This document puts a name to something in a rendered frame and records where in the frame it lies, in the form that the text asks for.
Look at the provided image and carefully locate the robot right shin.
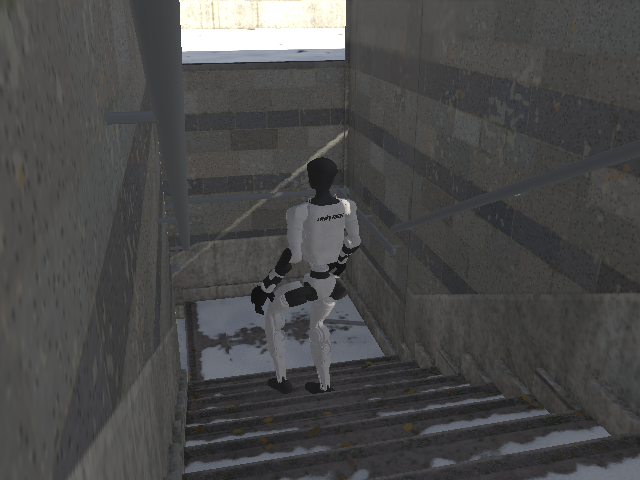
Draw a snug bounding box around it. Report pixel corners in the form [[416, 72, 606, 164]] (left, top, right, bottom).
[[309, 325, 331, 391]]

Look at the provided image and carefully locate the robot right upper arm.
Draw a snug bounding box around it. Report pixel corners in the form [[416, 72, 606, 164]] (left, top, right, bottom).
[[337, 198, 361, 249]]

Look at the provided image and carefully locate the robot left upper arm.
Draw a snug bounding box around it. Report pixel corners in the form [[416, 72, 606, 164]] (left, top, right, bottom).
[[286, 203, 308, 264]]

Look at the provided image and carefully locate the robot left thigh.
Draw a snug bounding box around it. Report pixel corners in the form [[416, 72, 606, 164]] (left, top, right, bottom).
[[266, 281, 312, 331]]

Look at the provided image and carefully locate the left robot forearm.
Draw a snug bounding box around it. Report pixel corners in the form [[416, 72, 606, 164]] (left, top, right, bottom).
[[260, 248, 292, 293]]

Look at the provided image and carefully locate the left robot hand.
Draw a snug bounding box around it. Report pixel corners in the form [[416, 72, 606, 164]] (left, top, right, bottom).
[[251, 285, 275, 315]]

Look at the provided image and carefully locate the right robot forearm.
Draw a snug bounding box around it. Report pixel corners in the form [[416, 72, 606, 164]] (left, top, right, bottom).
[[337, 244, 360, 264]]

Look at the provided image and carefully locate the right robot hand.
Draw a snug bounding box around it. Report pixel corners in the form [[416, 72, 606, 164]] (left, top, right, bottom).
[[327, 261, 346, 276]]

